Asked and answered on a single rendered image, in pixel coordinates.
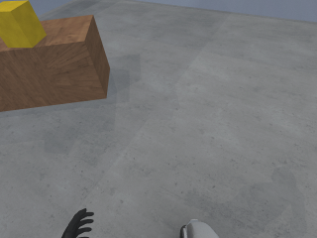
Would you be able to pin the robot right shin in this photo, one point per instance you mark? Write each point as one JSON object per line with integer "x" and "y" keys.
{"x": 192, "y": 220}

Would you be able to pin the carton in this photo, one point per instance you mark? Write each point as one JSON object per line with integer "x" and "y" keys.
{"x": 19, "y": 24}

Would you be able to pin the pedestal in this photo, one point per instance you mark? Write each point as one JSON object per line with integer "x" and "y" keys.
{"x": 68, "y": 65}

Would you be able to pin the right robot thigh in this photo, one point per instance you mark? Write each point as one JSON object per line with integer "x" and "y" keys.
{"x": 198, "y": 230}

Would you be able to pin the robot left hand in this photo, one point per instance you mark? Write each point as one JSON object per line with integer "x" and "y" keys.
{"x": 72, "y": 230}

